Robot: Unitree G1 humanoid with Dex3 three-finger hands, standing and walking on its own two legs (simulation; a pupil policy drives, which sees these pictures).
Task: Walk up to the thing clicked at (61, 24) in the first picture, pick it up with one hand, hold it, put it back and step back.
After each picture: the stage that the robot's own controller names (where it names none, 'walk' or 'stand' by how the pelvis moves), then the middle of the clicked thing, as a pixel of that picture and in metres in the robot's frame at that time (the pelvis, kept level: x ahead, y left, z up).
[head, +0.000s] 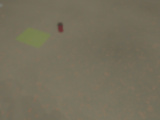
stand; (60, 27) +1.67 +0.32 -0.72
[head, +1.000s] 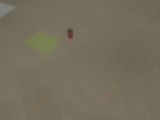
walk; (70, 33) +1.55 +0.29 -0.72
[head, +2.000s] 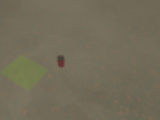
walk; (61, 61) +1.02 +0.24 -0.69
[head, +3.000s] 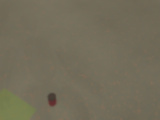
walk; (52, 99) +0.61 +0.21 -0.71
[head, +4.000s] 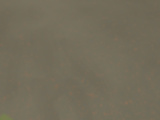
stand; out of the picture +0.38 +0.18 -0.70
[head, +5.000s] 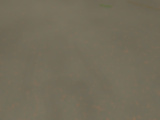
stand; out of the picture +0.34 +0.17 -0.72
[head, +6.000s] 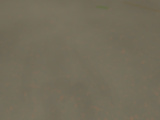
stand; out of the picture +0.35 +0.18 -0.73
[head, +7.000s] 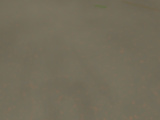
stand; out of the picture +0.34 +0.19 -0.73
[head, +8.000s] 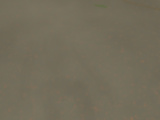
stand; out of the picture +0.33 +0.19 -0.73
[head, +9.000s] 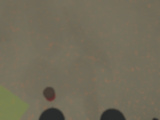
go down; (49, 94) +0.38 +0.17 -0.51
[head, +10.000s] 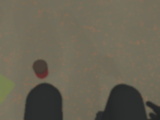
go down; (41, 69) +0.43 +0.19 -0.33
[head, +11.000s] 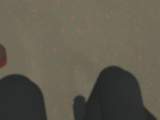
close in; out of the picture +0.42 +0.22 -0.24
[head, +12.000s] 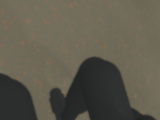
close; out of the picture +0.42 +0.24 -0.23
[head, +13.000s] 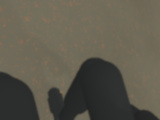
lift; out of the picture +0.40 +0.24 -0.23
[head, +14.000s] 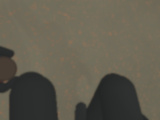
lift; (2, 70) +0.33 +0.24 -0.13
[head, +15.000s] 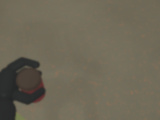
lift; (32, 86) +0.32 +0.17 +0.03
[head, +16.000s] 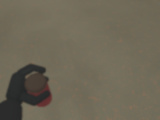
hold; (39, 90) +0.32 +0.16 +0.01
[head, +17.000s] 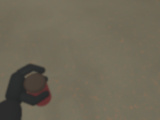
hold; (38, 90) +0.32 +0.17 +0.01
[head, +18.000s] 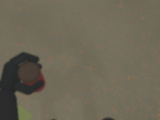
crouch; (33, 78) +0.36 +0.17 -0.05
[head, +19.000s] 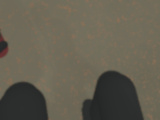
lower; out of the picture +0.46 +0.24 -0.11
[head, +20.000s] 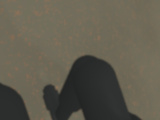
lower; out of the picture +0.43 +0.25 -0.23
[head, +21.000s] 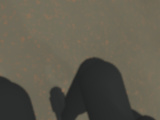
lower; out of the picture +0.42 +0.26 -0.23
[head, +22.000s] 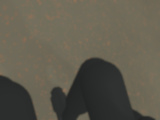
lower; out of the picture +0.42 +0.26 -0.22
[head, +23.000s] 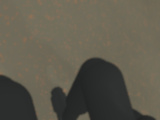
lower; out of the picture +0.42 +0.26 -0.22
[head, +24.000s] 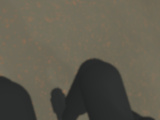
open; out of the picture +0.42 +0.24 -0.23
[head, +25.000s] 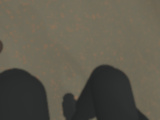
stand; out of the picture +0.42 +0.22 -0.24
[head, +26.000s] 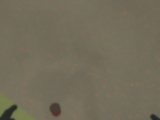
stand; (55, 110) +0.38 +0.16 -0.58
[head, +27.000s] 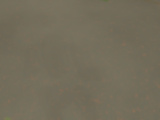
stand; out of the picture +0.36 +0.16 -0.67
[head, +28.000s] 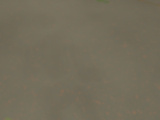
stand; out of the picture +0.36 +0.15 -0.67
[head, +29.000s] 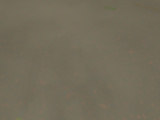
stand; out of the picture +0.38 +0.15 -0.72
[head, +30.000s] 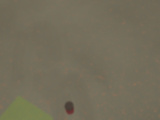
walk; (69, 108) +0.46 +0.13 -0.70
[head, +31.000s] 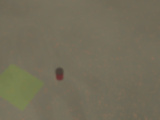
walk; (59, 74) +0.74 +0.15 -0.70
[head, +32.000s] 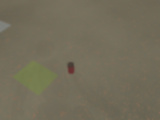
stand; (71, 68) +1.01 +0.18 -0.70
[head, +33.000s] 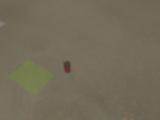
stand; (67, 67) +1.01 +0.18 -0.72
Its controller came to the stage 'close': yes
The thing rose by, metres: 0.73
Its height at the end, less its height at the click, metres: +0.00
